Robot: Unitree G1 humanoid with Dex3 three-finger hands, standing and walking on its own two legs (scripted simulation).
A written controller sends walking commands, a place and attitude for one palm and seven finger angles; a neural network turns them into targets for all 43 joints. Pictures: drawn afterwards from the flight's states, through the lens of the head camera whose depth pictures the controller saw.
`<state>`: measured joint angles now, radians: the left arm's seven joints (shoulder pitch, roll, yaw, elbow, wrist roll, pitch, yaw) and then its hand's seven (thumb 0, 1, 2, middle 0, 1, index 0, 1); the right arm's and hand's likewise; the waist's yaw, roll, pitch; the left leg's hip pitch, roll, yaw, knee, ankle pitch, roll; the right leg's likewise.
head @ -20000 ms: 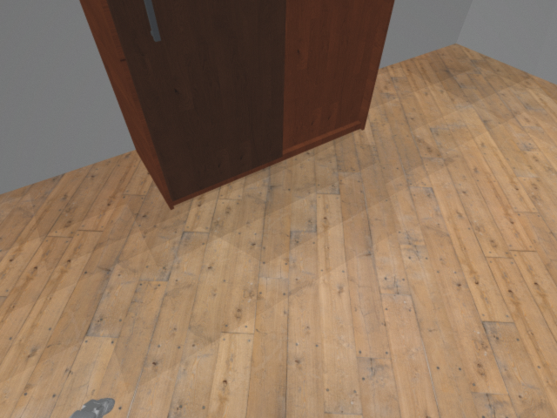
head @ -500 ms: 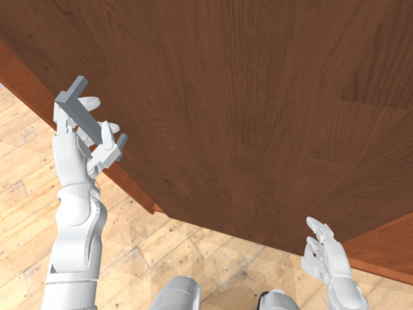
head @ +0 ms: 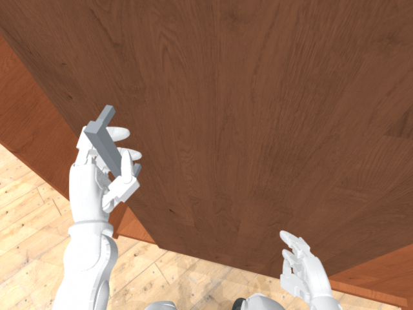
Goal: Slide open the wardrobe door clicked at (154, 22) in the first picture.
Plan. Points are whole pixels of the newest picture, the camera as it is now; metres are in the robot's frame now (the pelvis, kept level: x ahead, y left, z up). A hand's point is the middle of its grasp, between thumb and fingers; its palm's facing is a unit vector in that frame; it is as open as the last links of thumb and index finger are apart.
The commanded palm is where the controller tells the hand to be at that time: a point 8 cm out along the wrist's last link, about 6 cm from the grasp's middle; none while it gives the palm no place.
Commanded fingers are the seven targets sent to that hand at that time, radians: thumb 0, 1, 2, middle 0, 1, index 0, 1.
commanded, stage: step sideways, sliding the door along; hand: left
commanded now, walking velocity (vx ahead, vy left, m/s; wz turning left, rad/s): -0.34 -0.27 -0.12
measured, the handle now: (120, 153) +0.31 +0.20 +0.13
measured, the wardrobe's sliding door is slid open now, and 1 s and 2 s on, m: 0.22 0.38 0.49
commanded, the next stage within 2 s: none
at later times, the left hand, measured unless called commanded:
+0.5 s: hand (188, 199) +0.25 +0.07 +0.14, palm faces -0.05 -1.00 -0.06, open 6.0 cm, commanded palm +0.23 +0.09 +0.13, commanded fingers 0.00 0.90 0.90 -0.45 -1.40 -0.45 -1.40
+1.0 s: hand (230, 203) +0.25 +0.01 +0.14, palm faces +0.19 -0.98 -0.03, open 6.2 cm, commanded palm +0.21 +0.00 +0.14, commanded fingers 0.00 0.90 0.90 -0.45 -1.40 -0.45 -1.40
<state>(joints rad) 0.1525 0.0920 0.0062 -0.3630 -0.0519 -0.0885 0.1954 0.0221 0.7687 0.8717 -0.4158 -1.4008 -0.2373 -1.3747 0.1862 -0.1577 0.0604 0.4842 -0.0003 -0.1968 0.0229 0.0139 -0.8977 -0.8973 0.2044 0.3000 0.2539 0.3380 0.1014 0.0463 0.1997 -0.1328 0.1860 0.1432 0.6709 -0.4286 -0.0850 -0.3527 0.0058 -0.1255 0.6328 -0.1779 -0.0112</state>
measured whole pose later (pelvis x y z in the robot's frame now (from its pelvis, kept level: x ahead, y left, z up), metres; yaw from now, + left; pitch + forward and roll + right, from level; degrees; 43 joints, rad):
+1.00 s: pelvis -0.14 -0.13 +0.00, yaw -4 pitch +1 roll -2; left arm -0.36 0.16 0.07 0.06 -0.06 -0.05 0.21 0.02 0.81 0.86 -0.35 -1.37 -0.17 -1.35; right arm 0.13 -0.26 -0.03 0.63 0.02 -0.04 -0.06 0.01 -0.90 -0.90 0.20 0.30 0.20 0.30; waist 0.07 0.02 0.16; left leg -0.31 0.05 0.15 0.64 -0.29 0.04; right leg -0.35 -0.01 -0.10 0.80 -0.41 -0.01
